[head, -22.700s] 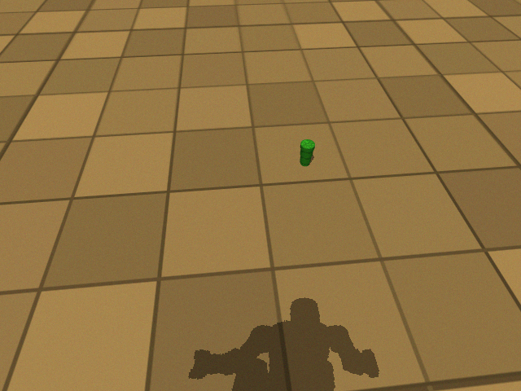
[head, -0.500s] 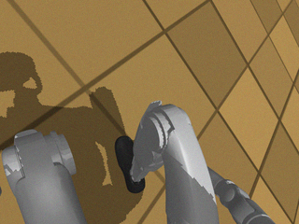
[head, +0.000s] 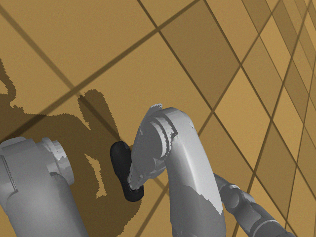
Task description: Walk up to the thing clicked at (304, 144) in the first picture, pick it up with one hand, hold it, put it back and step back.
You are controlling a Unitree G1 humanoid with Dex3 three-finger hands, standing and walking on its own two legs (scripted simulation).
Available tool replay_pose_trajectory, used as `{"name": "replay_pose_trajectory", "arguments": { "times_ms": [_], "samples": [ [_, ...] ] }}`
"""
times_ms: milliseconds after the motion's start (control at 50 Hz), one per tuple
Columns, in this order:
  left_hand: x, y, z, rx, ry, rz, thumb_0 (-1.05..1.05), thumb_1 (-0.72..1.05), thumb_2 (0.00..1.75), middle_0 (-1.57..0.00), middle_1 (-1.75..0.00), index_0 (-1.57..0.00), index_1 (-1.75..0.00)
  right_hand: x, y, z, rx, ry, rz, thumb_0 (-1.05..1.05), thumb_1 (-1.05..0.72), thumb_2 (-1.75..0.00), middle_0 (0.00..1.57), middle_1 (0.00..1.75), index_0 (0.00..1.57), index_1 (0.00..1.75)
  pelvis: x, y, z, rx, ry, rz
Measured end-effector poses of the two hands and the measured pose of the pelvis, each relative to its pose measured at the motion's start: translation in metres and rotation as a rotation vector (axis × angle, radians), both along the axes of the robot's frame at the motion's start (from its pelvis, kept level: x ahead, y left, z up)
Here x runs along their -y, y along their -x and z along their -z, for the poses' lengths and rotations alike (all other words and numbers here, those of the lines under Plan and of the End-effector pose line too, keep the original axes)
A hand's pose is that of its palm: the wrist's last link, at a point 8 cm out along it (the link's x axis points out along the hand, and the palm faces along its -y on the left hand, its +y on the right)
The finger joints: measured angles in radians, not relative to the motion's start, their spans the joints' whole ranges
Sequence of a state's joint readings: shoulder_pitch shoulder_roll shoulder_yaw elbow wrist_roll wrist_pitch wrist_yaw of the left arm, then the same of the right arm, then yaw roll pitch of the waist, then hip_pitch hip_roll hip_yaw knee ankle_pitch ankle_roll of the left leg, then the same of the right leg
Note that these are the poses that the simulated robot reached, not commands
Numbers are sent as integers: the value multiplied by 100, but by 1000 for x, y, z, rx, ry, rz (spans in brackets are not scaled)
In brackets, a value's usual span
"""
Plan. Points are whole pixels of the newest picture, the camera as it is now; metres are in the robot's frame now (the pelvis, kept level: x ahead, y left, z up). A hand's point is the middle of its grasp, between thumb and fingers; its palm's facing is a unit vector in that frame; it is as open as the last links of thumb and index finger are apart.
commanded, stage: lower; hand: left
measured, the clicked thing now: out of the picture +0.44 +0.30 -0.21
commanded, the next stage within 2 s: loosen in 0.10 s
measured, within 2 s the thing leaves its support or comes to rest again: rests again in 0.22 s
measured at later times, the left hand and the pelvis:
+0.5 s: hand out of the picture +0.45 +0.30 -0.19, palm faces +0.50 -0.87 +0.00, open 10.5 cm; pelvis +0.00 +0.00 +0.00, yaw -1 degrees
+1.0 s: hand out of the picture +0.45 +0.30 -0.18, palm faces +0.49 -0.87 +0.01, open 16.2 cm; pelvis -0.01 +0.00 +0.00, yaw -1 degrees
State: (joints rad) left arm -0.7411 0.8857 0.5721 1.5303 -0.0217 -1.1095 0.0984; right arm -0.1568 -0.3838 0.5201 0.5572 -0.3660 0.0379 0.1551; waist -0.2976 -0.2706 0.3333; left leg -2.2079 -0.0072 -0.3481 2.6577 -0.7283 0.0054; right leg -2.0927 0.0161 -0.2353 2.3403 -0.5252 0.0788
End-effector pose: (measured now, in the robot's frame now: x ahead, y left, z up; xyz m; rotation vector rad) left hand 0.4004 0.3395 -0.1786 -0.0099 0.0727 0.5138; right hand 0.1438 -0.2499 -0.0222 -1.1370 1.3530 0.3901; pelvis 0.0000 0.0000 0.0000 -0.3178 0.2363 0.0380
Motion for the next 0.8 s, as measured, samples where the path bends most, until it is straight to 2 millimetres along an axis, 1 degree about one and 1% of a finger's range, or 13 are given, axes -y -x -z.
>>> {"name": "replay_pose_trajectory", "arguments": {
  "times_ms": [300,380,500,600,800],
  "samples": [
    [5,-1,6,0,2,-1,5,-48,104,-84,-109,-71,-110,-2,4,-5,-1,13,-22,0,-91,-91,21,30,20,30,-1,3,1,22,10,10],
    [5,-1,7,5,3,-4,3,-44,96,-86,-103,-74,-102,-2,5,-5,-5,15,-27,0,-91,-90,21,30,20,30,-1,4,1,26,12,12],
    [4,-2,5,20,-3,-6,1,-40,78,-88,-92,-80,-90,-2,5,-7,-10,20,-34,0,-91,-90,21,30,20,30,-1,4,1,27,14,14],
    [1,-3,2,25,-5,-7,0,-42,62,-80,-78,-76,-77,-2,3,-7,-3,21,-37,0,-91,-90,21,30,20,30,-1,4,0,28,15,14],
    [3,-2,2,21,7,0,-1,-51,36,-55,-49,-54,-50,-6,0,-10,14,19,-48,0,-91,-90,21,30,20,30,-2,5,0,30,18,14]
  ]
}}
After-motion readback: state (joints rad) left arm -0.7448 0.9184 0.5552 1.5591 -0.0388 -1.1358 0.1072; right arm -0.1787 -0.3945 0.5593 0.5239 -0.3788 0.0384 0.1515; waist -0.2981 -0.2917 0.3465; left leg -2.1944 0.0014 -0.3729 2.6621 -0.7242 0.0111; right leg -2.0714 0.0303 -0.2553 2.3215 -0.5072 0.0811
